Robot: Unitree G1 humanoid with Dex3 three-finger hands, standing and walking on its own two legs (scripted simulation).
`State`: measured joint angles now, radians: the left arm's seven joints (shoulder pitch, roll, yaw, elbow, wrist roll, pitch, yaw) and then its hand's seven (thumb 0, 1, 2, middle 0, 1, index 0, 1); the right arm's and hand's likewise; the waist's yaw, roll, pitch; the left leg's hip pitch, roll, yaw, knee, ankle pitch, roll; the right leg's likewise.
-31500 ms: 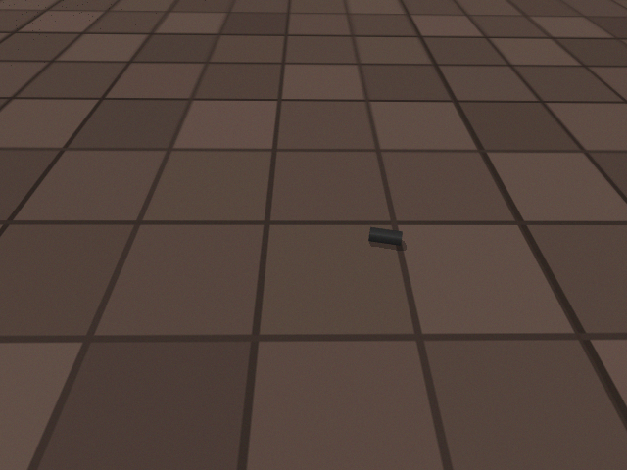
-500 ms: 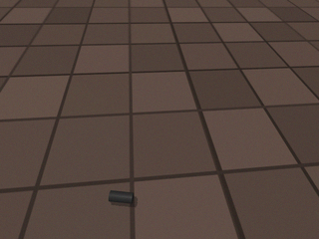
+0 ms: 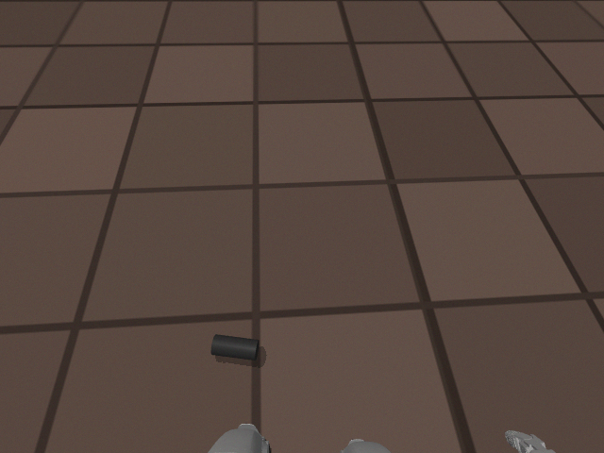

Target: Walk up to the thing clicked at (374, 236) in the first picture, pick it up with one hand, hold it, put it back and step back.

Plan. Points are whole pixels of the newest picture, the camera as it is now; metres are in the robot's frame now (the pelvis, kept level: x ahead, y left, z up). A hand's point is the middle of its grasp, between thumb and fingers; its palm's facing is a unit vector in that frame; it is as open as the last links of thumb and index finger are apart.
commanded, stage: walk up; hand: left
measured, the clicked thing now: (235, 347) +0.48 +0.21 -0.71
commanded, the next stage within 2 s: none
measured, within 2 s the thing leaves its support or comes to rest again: neither
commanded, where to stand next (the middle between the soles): +0.08 +0.01 m, yaw -4 degrees
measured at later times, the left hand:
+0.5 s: hand out of the picture -0.06 +0.27 -0.10, palm faces -0.01 -0.90 -0.44, open 7.4 cm
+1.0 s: hand out of the picture +0.08 +0.23 -0.14, palm faces -0.04 -0.88 -0.47, open 7.4 cm
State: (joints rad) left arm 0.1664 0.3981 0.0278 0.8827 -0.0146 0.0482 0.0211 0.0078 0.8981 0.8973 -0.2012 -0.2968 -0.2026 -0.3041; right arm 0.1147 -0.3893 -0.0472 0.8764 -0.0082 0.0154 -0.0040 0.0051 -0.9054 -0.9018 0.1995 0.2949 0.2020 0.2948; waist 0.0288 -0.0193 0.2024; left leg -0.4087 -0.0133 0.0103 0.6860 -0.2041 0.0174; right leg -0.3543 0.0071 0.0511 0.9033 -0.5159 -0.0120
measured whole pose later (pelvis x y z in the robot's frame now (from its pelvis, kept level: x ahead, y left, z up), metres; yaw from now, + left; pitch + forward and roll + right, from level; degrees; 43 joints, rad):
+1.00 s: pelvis -0.02 -0.04 -0.02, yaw -2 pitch -3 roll +0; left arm 0.19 0.38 0.05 0.84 0.01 0.00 0.03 0.00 0.90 0.90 -0.20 -0.30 -0.20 -0.30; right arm 0.04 -0.41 -0.05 0.78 0.00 0.07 -0.01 0.01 -0.90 -0.90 0.20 0.30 0.21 0.30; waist 0.01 0.07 0.18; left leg -0.53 0.04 -0.04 0.94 -0.44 0.01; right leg -0.43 0.00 -0.01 0.87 -0.38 -0.01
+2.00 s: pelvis +0.00 +0.03 +0.01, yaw -1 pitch -3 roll +0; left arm 0.29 0.39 0.01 0.86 0.02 -0.04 -0.02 0.00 0.90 0.90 -0.20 -0.30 -0.20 -0.30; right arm 0.28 -0.40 -0.05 0.87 -0.02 -0.04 0.04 0.01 -0.90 -0.90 0.20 0.30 0.20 0.30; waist 0.03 0.03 0.09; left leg -0.37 0.03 0.03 0.70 -0.32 0.02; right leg -0.34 -0.03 0.03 0.67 -0.27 0.00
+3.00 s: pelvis +0.04 +0.00 +0.03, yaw -2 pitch -2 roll +0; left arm 0.05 0.36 0.03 1.08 0.01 0.02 -0.02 0.01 0.90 0.90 -0.20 -0.30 -0.20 -0.30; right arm 0.12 -0.38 -0.01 1.12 -0.01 -0.03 -0.01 0.01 -0.90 -0.90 0.20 0.30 0.20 0.30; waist -0.01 -0.01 0.06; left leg -0.25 0.05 0.00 0.51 -0.22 -0.04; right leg -0.15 -0.01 -0.03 0.51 -0.33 0.00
